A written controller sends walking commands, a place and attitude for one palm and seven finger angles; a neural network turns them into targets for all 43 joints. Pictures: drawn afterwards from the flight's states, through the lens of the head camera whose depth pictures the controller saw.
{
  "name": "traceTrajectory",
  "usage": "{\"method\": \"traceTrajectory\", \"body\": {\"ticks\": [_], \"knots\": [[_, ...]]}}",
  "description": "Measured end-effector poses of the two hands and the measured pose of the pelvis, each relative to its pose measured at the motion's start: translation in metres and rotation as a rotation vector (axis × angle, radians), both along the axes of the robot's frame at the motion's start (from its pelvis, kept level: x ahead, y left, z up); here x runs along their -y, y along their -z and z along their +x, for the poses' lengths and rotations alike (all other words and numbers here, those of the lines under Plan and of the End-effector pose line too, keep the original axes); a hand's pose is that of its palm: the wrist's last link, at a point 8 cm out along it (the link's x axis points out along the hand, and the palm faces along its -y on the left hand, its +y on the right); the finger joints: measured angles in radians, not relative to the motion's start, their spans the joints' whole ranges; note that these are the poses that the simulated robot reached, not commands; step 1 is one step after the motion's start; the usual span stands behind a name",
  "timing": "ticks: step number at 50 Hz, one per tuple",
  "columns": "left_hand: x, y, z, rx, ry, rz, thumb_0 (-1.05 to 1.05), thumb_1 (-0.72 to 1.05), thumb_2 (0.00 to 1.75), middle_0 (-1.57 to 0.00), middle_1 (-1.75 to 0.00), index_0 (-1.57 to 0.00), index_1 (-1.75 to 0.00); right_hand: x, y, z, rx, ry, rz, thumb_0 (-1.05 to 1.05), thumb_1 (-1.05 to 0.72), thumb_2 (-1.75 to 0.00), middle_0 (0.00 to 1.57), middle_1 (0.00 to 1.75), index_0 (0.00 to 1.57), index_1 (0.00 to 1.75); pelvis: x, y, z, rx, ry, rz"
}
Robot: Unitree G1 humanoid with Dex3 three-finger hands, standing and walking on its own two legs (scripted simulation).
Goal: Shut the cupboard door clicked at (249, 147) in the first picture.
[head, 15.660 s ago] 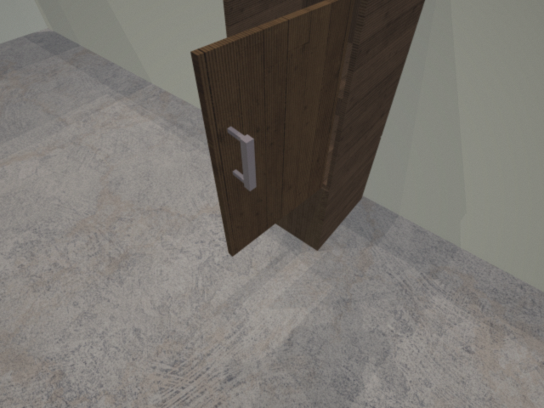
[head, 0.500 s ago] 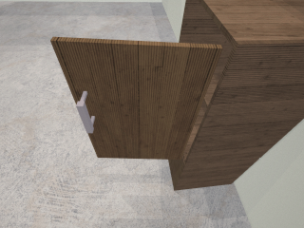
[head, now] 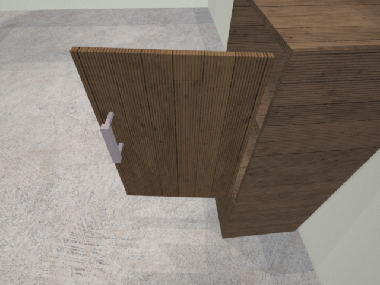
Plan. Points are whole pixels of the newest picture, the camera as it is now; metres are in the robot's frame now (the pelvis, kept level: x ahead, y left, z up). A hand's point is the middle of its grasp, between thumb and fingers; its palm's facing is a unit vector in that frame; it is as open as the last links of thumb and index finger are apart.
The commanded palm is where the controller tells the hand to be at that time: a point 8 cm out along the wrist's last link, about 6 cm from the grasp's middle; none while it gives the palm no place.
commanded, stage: come to a stop and stand still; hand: left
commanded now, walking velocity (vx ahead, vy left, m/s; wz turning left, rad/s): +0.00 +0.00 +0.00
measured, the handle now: (113, 138) +0.45 +0.23 +0.03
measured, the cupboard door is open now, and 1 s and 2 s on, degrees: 83 83 83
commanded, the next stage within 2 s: look again from close up in 0.18 s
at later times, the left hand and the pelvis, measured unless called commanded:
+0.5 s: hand out of the picture +0.00 +0.16 -0.17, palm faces +0.01 -0.98 -0.20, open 7.3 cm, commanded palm none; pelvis +0.01 +0.00 +0.00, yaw -1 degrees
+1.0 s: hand out of the picture +0.12 +0.17 -0.10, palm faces +0.21 -0.95 -0.21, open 7.2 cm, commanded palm +0.11 +0.20 -0.06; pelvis +0.01 -0.02 -0.01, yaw +1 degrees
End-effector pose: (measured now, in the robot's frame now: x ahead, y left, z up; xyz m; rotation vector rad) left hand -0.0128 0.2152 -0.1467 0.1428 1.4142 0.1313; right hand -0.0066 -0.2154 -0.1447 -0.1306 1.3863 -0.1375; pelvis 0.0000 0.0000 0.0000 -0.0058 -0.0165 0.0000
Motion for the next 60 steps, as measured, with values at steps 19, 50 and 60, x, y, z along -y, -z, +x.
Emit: {"method": "traceTrajectory", "body": {"ticks": [19, 50, 60], "knots": [[0.000, -0.007, 0.004, 0.004, -0.005, 0.017, 0.00, 0.91, 0.90, -0.20, -0.30, -0.20, -0.30, -0.006, 0.008, -0.003, 0.000, -0.009, 0.037, 0.01, -0.91, -0.90, 0.20, 0.30, 0.20, 0.30, 0.000, 0.000, 0.002, 0.005, 0.010, 0.019], [-0.004, -0.076, 0.113, 0.603, -0.086, 0.106, 0.03, 0.94, 0.90, -0.21, -0.31, -0.21, -0.31, 0.040, -0.008, 0.044, 0.292, -0.007, -0.077, 0.03, -0.92, -0.90, 0.21, 0.30, 0.20, 0.30, 0.019, 0.007, 0.011, -0.019, -0.019, 0.015], [0.028, -0.127, 0.177, 1.477, 0.127, -0.140, 0.01, 0.92, 0.90, -0.32, -0.44, -0.32, -0.44, 0.079, -0.046, 0.168, 0.852, -0.187, -0.161, 0.02, -0.91, -0.90, 0.20, 0.30, 0.20, 0.30, 0.030, 0.060, -0.026, -0.191, -0.030, 0.033]]}}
